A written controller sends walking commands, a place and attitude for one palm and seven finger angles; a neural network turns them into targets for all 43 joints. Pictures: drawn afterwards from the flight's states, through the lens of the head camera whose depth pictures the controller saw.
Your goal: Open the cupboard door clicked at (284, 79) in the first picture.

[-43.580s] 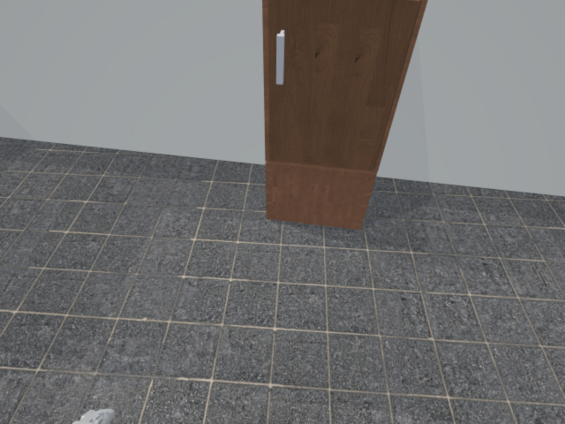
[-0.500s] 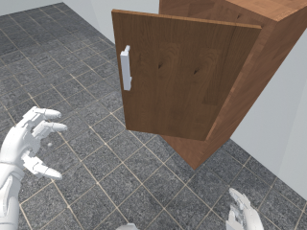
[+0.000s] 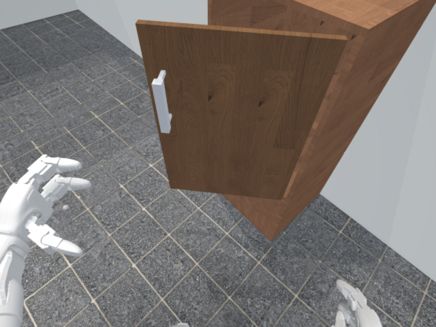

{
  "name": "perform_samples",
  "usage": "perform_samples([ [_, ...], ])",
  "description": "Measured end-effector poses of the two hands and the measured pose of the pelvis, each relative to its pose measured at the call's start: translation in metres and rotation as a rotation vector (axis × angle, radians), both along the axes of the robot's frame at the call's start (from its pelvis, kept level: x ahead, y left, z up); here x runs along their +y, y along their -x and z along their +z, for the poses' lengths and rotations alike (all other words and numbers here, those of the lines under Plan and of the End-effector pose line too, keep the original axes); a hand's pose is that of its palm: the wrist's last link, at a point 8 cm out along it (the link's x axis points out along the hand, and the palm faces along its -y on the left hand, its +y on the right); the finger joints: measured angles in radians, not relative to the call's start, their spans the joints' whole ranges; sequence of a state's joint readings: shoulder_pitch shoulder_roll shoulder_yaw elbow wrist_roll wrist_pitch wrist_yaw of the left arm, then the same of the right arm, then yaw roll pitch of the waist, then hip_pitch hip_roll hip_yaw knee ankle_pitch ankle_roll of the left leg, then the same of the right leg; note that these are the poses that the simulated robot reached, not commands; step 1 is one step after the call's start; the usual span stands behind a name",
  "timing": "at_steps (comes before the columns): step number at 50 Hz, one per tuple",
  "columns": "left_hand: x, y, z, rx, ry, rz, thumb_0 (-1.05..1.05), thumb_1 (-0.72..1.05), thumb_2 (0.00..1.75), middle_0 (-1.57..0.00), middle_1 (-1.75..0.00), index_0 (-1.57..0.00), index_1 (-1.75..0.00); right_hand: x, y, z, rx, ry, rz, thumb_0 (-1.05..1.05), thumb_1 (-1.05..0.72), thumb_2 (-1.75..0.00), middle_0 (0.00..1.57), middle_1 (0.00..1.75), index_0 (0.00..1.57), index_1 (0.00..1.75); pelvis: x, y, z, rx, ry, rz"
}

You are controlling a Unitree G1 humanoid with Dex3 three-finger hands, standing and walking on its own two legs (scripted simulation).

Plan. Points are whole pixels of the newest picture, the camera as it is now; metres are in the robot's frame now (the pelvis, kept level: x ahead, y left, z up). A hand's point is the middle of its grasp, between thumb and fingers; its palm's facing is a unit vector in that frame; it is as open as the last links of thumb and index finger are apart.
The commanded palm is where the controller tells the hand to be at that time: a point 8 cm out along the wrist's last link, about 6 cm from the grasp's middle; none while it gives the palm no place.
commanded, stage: raise the hand with hooked fingers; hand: left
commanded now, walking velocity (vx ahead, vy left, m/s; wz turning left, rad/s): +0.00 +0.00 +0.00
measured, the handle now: (164, 102) +0.59 +0.17 +0.07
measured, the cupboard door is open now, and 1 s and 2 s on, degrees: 42 42 42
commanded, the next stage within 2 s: move the hooked fingers beside the handle in 0.06 s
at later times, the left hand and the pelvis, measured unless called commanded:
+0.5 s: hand (94, 181) +0.34 +0.24 +0.08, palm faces -0.06 -1.00 -0.04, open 13.9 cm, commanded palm +0.32 +0.30 +0.08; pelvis -0.01 -0.02 +0.00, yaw +0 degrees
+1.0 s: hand (108, 154) +0.41 +0.25 +0.07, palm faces -0.09 -1.00 -0.01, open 13.9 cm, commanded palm +0.40 +0.29 +0.07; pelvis +0.00 +0.00 -0.01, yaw -1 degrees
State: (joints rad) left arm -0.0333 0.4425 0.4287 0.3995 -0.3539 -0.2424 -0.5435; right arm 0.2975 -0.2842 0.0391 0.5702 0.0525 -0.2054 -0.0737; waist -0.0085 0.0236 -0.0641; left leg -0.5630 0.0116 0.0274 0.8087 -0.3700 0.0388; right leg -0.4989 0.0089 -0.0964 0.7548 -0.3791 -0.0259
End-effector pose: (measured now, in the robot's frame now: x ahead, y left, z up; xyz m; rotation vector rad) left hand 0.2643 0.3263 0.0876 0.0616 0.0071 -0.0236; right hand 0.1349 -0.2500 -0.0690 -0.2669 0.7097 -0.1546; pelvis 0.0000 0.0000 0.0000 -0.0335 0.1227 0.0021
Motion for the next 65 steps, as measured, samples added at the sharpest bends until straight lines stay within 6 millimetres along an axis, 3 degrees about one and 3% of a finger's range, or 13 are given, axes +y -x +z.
perform_samples([
  [14, -0.013, -0.003, -0.003, 0.015, 0.017, 0.005, -0.01, -0.50, 0.30, -0.30, -1.20, -0.31, -1.20, -0.010, -0.006, -0.004, -0.016, -0.009, 0.008, 0.01, -0.90, -0.90, 0.21, 0.30, 0.21, 0.30, -0.013, 0.005, -0.001, -0.002, -0.008, 0.006],
  [28, -0.030, -0.072, -0.001, 0.018, 0.029, -0.042, -0.02, -0.50, 0.30, -0.30, -1.20, -0.30, -1.20, -0.028, 0.031, -0.018, 0.116, 0.011, -0.076, 0.01, -0.90, -0.90, 0.21, 0.30, 0.21, 0.30, -0.016, 0.004, -0.003, 0.037, -0.013, -0.010],
  [36, -0.019, -0.091, -0.008, 0.043, 0.028, -0.004, -0.01, -0.49, 0.31, -0.30, -1.20, -0.30, -1.20, -0.032, 0.055, -0.022, 0.209, 0.013, -0.128, 0.01, -0.90, -0.90, 0.20, 0.30, 0.21, 0.30, -0.013, -0.003, -0.004, 0.064, -0.015, -0.028],
  [44, -0.015, -0.107, -0.011, 0.016, 0.051, -0.025, -0.02, -0.50, 0.30, -0.30, -1.20, -0.30, -1.20, -0.027, 0.061, -0.025, 0.277, 0.032, -0.137, 0.01, -0.90, -0.90, 0.20, 0.30, 0.21, 0.30, -0.006, -0.006, -0.006, 0.082, -0.004, -0.020],
  [54, -0.032, -0.147, -0.013, 0.017, 0.058, -0.060, -0.02, -0.50, 0.30, -0.30, -1.20, -0.30, -1.20, -0.012, 0.062, -0.028, 0.305, 0.030, -0.136, 0.01, -0.90, -0.90, 0.21, 0.30, 0.21, 0.30, 0.007, -0.005, -0.009, 0.112, 0.004, -0.020],
  [65, -0.033, -0.178, -0.013, 0.022, 0.040, -0.034, -0.02, -0.49, 0.30, -0.30, -1.20, -0.30, -1.20, -0.002, 0.095, -0.038, 0.428, 0.008, -0.179, 0.01, -0.90, -0.90, 0.21, 0.30, 0.21, 0.30, 0.012, -0.007, -0.013, 0.145, 0.008, -0.033],
])
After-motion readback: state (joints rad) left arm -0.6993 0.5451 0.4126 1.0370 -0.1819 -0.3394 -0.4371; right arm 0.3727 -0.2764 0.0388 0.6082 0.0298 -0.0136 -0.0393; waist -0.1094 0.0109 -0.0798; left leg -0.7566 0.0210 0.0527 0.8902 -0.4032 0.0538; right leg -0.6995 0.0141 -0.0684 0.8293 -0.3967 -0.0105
